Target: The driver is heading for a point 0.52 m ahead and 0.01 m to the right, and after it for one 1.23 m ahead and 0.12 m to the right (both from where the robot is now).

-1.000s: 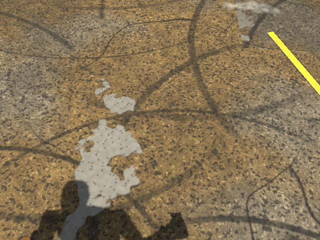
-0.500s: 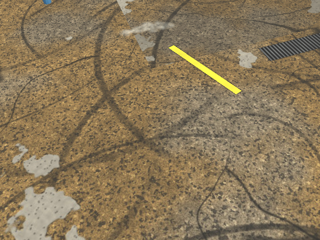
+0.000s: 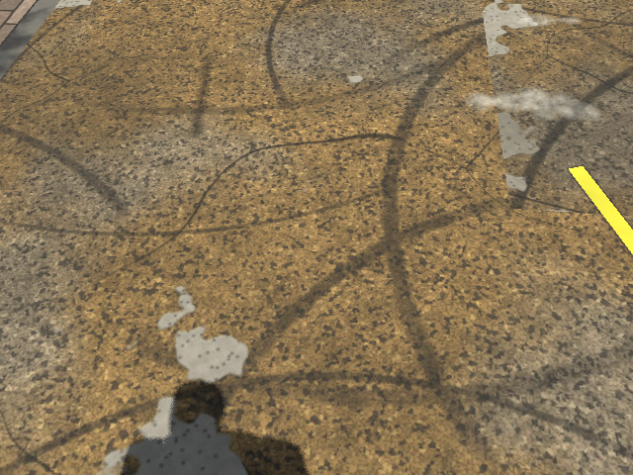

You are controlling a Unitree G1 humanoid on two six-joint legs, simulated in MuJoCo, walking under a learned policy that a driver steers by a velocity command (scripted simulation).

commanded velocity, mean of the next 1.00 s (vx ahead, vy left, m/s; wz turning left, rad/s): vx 0.52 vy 0.00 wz -0.01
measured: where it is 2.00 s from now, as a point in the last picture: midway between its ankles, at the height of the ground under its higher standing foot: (365, 331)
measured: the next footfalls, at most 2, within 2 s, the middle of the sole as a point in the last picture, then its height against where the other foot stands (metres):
right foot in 0.28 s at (403, 470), level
left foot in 0.64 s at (255, 391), level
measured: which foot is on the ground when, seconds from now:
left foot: down 0.00-0.28, up 0.30-0.62, down 0.64-1.00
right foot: up 0.00-0.26, down 0.28-0.64, up 0.66-1.00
